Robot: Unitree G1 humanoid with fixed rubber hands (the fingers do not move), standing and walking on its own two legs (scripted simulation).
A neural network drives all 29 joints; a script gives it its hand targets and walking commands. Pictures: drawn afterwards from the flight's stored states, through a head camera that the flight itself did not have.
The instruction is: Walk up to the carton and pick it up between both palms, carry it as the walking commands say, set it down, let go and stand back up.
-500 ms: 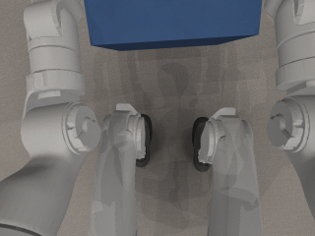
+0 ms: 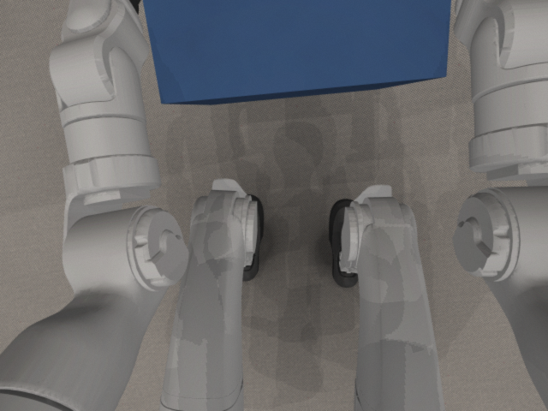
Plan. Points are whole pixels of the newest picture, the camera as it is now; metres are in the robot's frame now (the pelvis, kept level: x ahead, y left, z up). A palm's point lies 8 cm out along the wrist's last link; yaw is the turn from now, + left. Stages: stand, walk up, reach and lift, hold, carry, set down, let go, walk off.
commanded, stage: reach and lift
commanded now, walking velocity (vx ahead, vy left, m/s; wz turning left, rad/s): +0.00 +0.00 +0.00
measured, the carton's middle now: out of the picture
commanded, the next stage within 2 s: none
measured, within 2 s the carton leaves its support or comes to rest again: neither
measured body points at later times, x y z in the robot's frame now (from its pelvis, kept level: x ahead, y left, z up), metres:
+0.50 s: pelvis +0.00 +0.00 +0.06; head +0.33 +0.00 +0.36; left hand +0.53 +0.21 -0.02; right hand +0.56 -0.14 -0.03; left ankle +0.15 +0.13 -0.46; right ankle +0.15 -0.11 -0.46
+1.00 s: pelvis +0.06 +0.00 +0.13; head +0.24 -0.01 +0.54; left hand +0.52 +0.20 +0.11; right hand +0.55 -0.15 +0.10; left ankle +0.15 +0.13 -0.46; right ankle +0.15 -0.11 -0.46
